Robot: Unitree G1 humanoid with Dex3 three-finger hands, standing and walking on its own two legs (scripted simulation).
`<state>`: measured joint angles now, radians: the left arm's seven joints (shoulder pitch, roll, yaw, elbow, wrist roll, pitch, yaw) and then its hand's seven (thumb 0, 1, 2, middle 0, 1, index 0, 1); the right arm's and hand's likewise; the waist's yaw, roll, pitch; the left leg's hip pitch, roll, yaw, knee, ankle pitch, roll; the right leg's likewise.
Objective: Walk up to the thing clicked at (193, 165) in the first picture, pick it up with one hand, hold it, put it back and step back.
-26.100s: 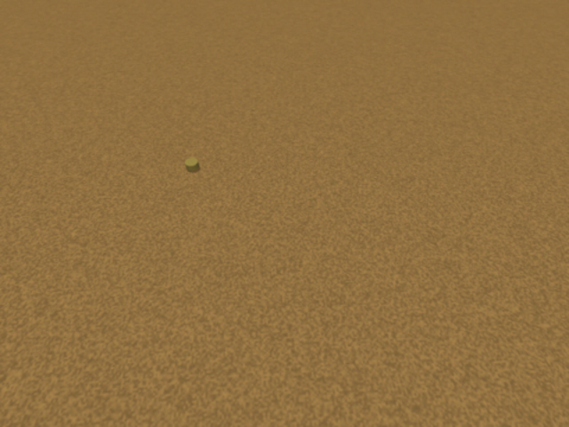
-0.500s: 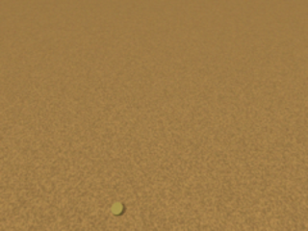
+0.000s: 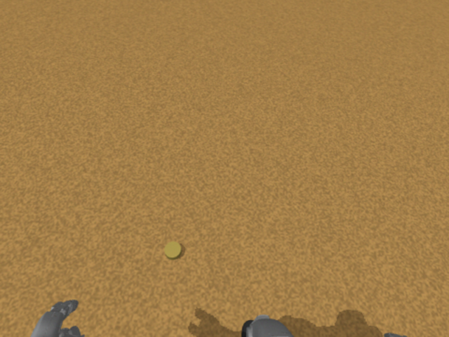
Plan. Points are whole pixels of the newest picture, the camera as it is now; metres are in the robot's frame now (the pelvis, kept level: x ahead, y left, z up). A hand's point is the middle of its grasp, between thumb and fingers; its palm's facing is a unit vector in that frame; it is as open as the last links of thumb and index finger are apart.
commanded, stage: walk up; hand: left
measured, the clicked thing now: (173, 250) +0.50 +0.18 -0.74
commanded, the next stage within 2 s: none
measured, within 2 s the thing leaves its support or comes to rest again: neither
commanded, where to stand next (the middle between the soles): +0.12 -0.06 m, yaw +0 degrees
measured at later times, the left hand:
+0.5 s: hand out of the picture -0.01 +0.23 -0.13, palm faces -0.09 -0.91 -0.40, open 7.4 cm
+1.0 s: hand out of the picture -0.19 +0.23 -0.14, palm faces -0.03 -0.93 -0.35, open 7.4 cm
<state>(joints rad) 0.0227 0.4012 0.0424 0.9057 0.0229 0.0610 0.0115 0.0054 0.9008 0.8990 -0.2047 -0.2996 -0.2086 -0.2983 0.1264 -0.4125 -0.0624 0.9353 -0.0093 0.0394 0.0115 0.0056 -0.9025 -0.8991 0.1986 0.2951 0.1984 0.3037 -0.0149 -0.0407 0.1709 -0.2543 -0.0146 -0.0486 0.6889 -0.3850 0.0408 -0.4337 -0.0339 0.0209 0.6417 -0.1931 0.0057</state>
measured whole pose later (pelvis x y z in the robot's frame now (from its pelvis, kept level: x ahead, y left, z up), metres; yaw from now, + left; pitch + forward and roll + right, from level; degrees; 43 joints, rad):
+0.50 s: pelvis -0.13 -0.02 +0.00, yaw -5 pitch -2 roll +0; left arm 0.15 0.36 0.08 0.85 0.03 0.06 -0.01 0.01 0.90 0.90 -0.20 -0.30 -0.21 -0.30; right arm 0.11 -0.41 -0.05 0.86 0.00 0.06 -0.04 0.01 -0.90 -0.90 0.20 0.30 0.20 0.30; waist 0.01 0.03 0.19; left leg -0.46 -0.02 -0.10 1.00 -0.51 0.00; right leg -0.26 0.03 0.08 0.66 -0.37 -0.01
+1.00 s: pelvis -0.26 -0.04 +0.01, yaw -3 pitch -2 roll +0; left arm 0.24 0.40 0.07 0.91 0.01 0.04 -0.02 0.01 0.90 0.90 -0.20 -0.30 -0.21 -0.30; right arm 0.15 -0.36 -0.03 0.86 -0.04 0.01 0.00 0.01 -0.90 -0.90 0.20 0.30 0.20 0.30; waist 0.03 -0.04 0.11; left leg -0.30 0.03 -0.01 0.60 -0.27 0.00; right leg -0.22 0.01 0.07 0.69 -0.49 0.00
